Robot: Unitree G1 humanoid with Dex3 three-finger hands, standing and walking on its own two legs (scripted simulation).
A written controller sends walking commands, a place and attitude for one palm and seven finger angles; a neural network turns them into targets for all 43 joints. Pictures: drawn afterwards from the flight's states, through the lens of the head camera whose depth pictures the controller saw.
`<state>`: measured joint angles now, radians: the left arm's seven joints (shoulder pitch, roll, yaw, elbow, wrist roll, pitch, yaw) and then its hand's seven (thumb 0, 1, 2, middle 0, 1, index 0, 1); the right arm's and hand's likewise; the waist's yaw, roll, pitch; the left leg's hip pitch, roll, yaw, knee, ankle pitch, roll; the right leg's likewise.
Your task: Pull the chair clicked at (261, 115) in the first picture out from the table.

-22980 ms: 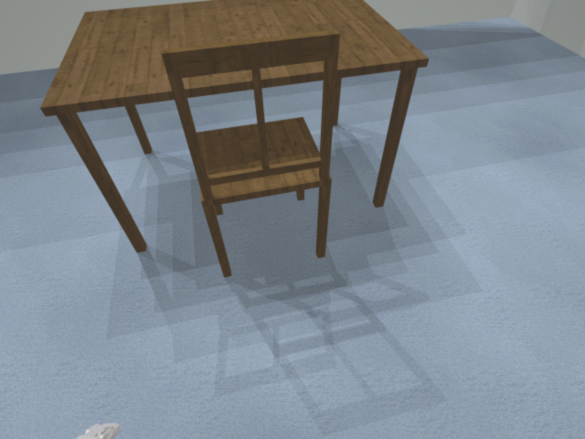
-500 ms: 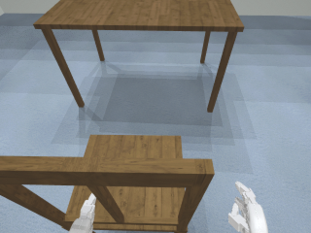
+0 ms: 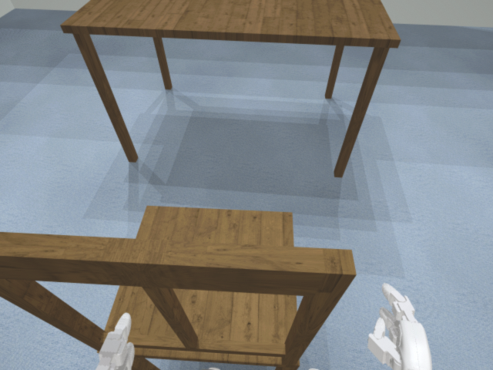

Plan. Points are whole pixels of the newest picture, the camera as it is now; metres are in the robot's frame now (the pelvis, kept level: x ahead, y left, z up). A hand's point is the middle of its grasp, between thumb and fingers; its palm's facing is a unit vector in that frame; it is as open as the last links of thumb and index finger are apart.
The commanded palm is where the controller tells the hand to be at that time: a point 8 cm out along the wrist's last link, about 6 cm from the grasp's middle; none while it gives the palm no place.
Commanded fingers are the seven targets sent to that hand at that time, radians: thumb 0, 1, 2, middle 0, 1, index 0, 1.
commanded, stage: draw the hand back to the body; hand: left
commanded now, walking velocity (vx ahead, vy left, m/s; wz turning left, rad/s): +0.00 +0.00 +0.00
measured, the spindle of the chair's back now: (177, 318) +0.21 +0.13 -0.01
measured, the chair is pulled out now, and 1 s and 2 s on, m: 0.75 0.73 0.73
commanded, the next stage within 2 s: step back with the hand held close in 1.44 s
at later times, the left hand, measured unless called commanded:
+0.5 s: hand (94, 364) +0.12 +0.18 +0.11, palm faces +0.12 -0.93 -0.36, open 16.5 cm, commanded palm +0.08 +0.23 +0.15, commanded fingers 0.00 -0.08 0.43 -0.06 -0.10 -0.06 -0.10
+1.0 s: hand (55, 338) +0.14 +0.22 +0.12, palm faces +0.20 -0.83 -0.52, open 9.1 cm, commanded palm +0.14 +0.28 +0.24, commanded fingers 0.00 0.83 0.87 -0.19 -0.28 -0.19 -0.28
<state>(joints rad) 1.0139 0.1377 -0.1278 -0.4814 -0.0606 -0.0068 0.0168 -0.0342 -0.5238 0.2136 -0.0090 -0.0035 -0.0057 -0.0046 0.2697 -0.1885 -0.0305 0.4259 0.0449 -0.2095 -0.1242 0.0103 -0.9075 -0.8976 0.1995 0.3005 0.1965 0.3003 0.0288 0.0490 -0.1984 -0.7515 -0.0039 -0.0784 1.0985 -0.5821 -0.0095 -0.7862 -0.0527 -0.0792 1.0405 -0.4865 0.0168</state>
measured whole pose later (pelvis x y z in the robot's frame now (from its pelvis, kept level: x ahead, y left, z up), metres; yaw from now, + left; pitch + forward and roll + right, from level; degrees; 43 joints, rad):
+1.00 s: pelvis +0.01 -0.02 +0.07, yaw +0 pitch -3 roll -1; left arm 0.66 0.42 0.11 -0.36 -0.03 0.16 0.11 0.00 0.48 0.70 -0.16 -0.22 -0.37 -0.23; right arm 0.18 -0.23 0.06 0.70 0.02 -0.30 -0.14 0.01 -0.91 -0.90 0.20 0.30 0.20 0.30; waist 0.09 0.09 0.05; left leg -0.14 0.02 -0.07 0.53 -0.34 -0.03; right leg -0.19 -0.02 -0.08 0.51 -0.27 0.00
